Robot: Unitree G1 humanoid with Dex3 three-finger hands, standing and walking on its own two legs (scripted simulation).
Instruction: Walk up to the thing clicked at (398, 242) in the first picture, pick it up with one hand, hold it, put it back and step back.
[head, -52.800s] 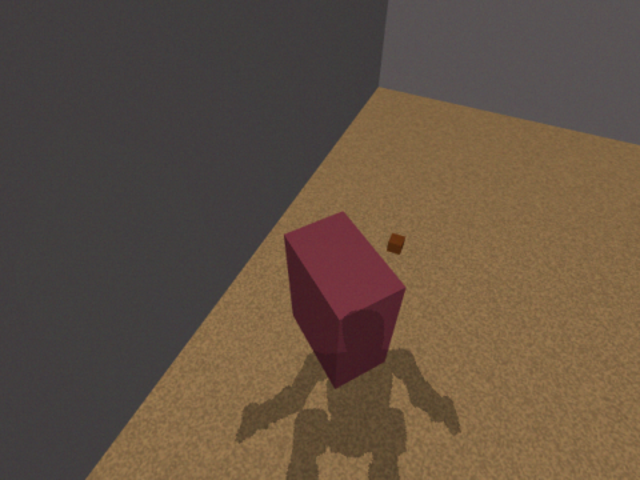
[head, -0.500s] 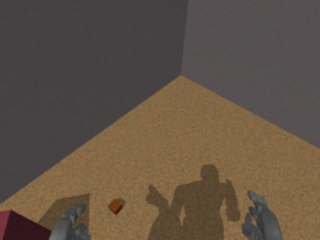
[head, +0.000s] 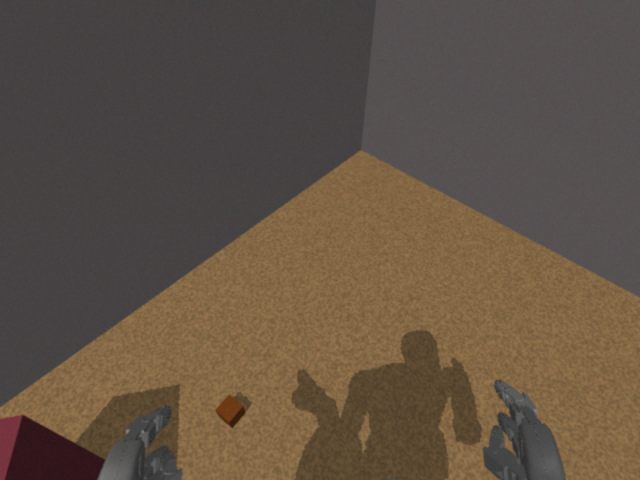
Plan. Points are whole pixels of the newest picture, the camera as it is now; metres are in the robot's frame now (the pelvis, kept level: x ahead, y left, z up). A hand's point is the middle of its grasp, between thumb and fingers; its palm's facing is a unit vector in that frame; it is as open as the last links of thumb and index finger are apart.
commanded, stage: home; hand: left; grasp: from above
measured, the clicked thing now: (230, 411) +0.44 +0.25 -0.69
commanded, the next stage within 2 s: stand in 0.10 s
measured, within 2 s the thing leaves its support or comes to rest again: neither
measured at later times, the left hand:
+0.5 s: hand out of the picture +0.11 +0.23 -0.10, palm faces +0.03 -0.94 -0.34, open 7.4 cm
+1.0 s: hand out of the picture +0.02 +0.25 -0.10, palm faces +0.04 -0.94 -0.33, open 7.4 cm
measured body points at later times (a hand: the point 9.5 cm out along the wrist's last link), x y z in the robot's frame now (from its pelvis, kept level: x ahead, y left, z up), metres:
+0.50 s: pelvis +0.00 +0.00 +0.04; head +0.01 +0.01 +0.48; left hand +0.11 +0.28 -0.08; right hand +0.11 -0.28 -0.08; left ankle +0.01 +0.11 -0.68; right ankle +0.01 -0.12 -0.68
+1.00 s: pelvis -0.02 +0.01 +0.06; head -0.03 +0.01 +0.51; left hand +0.02 +0.30 -0.08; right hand +0.05 -0.27 -0.08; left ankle +0.01 +0.11 -0.68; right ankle +0.01 -0.12 -0.68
